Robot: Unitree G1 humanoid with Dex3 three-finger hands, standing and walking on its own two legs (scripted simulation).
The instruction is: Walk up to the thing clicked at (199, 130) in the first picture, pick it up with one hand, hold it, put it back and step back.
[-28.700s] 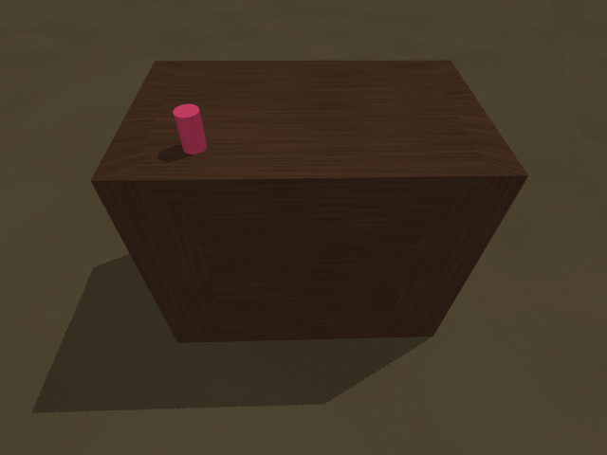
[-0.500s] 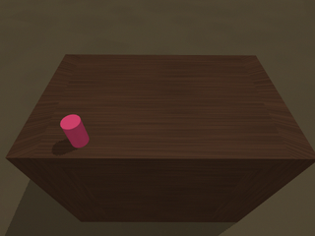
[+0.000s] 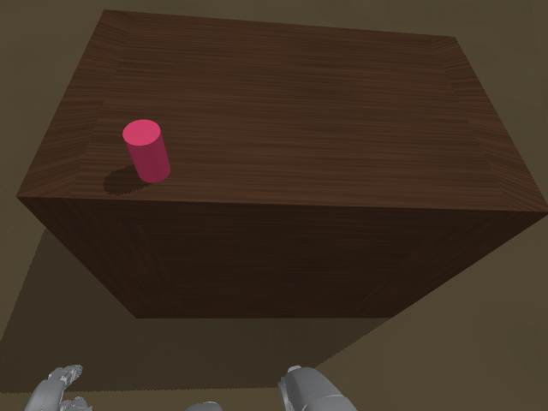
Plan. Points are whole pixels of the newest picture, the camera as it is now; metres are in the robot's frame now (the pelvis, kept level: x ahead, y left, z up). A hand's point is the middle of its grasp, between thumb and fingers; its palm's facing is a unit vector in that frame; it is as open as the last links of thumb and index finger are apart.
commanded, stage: step back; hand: left
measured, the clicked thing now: (148, 152) +0.49 +0.20 +0.03
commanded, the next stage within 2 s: none
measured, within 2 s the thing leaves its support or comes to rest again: neither
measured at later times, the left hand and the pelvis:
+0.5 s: hand out of the picture +0.02 +0.25 -0.14, palm faces -0.04 -0.92 -0.40, open 7.4 cm; pelvis -0.11 +0.00 -0.01, yaw -2 degrees
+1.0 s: hand out of the picture -0.17 +0.23 -0.15, palm faces -0.08 -0.91 -0.40, open 7.4 cm; pelvis -0.26 -0.04 -0.01, yaw -5 degrees
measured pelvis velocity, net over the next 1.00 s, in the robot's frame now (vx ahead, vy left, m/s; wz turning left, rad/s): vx -0.26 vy -0.04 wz -0.09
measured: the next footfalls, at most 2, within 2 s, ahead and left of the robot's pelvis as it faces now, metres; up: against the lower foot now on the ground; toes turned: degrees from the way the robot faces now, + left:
right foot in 0.22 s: -0.04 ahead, -0.13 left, +0.00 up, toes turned +0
left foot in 0.54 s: -0.10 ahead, +0.11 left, +0.00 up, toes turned -3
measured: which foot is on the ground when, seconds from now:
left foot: down 0.00-0.24, up 0.26-0.52, down 0.54-0.94, up 0.96-1.00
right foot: up 0.00-0.20, down 0.22-0.56, up 0.58-0.90, down 0.92-1.00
